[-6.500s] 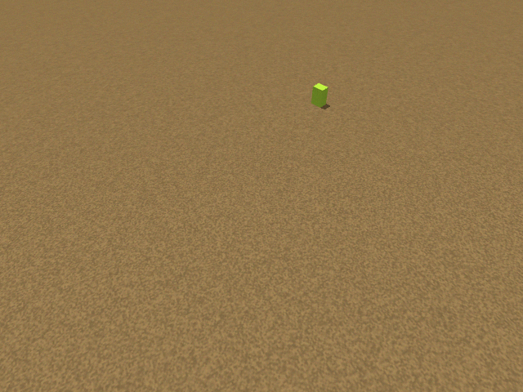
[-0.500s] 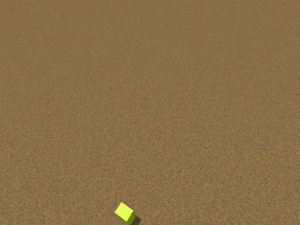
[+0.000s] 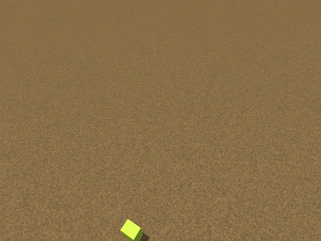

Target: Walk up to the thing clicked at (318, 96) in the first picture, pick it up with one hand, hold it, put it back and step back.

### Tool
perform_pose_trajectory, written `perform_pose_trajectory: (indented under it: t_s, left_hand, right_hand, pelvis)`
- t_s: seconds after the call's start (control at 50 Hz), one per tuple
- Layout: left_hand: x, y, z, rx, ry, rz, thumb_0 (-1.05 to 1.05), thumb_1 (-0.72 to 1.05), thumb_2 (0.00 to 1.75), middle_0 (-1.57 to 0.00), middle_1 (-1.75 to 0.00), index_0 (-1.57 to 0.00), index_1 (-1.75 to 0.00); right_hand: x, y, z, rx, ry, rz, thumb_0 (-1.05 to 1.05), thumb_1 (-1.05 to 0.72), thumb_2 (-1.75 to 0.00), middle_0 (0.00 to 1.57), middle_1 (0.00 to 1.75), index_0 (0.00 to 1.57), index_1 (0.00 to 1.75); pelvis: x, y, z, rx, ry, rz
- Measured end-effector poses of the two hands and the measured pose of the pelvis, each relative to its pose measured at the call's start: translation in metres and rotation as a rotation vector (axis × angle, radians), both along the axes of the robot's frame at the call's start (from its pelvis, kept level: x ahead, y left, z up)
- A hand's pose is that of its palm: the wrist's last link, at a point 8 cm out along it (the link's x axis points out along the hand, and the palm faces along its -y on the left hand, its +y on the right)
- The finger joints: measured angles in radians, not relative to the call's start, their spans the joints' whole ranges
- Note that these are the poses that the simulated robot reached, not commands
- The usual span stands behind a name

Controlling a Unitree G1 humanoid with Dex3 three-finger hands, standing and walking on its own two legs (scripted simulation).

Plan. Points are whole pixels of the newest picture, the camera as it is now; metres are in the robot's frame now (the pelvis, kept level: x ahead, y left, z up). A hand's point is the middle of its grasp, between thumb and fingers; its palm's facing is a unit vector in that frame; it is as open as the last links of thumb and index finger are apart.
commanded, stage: stand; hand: left
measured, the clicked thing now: (132, 232) +0.33 +0.19 -0.72
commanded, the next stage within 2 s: none
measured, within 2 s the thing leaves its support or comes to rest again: neither
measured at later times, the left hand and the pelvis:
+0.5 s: hand out of the picture +0.08 +0.25 -0.15, palm faces -0.01 -0.94 -0.35, open 7.4 cm; pelvis +0.01 +0.00 +0.00, yaw +1 degrees
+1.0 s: hand out of the picture +0.08 +0.25 -0.15, palm faces -0.02 -0.94 -0.35, open 7.4 cm; pelvis +0.01 +0.00 +0.00, yaw +1 degrees
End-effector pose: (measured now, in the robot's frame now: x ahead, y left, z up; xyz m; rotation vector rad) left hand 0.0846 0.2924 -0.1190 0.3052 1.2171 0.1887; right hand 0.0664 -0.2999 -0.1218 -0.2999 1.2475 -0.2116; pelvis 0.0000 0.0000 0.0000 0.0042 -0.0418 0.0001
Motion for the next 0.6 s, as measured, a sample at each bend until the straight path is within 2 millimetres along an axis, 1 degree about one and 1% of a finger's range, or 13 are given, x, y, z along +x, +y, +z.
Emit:
perform_pose_trajectory:
  t_s: [0.12, 0.3, 0.44, 0.6]
  left_hand:
    - [-0.001, 0.002, 0.001, 0.006, -0.002, 0.0, 0.01, 0.9, 0.9, -0.2, -0.3, -0.2, -0.3]
    - [-0.009, 0.005, 0.002, 0.016, 0.016, 0.008, 0.01, 0.9, 0.9, -0.2, -0.3, -0.2, -0.3]
    - [-0.013, 0.004, 0.002, 0.018, 0.023, 0.014, 0.01, 0.9, 0.9, -0.2, -0.3, -0.2, -0.3]
    - [-0.013, 0.002, 0.002, 0.016, 0.021, 0.011, 0.01, 0.9, 0.9, -0.2, -0.3, -0.2, -0.3]
  right_hand:
    - [0.009, 0.001, 0.002, 0.0, -0.014, 0.015, 0.01, -0.91, -0.89, 0.21, 0.3, 0.2, 0.3]
    - [0.016, 0.001, 0.002, 0.003, -0.018, 0.031, 0.01, -0.91, -0.89, 0.21, 0.3, 0.2, 0.3]
    - [0.018, 0.0, 0.001, 0.004, -0.017, 0.034, 0.01, -0.91, -0.89, 0.21, 0.3, 0.2, 0.3]
    - [0.017, -0.001, 0.001, 0.005, -0.01, 0.034, 0.01, -0.91, -0.89, 0.21, 0.3, 0.2, 0.3]
  pelvis:
    - [0.001, -0.001, 0.0, -0.001, 0.002, 0.005]
    - [0.003, -0.002, 0.001, -0.003, 0.006, 0.009]
    - [0.005, -0.003, 0.001, -0.003, 0.004, 0.011]
    - [0.006, -0.004, 0.001, -0.003, 0.005, 0.013]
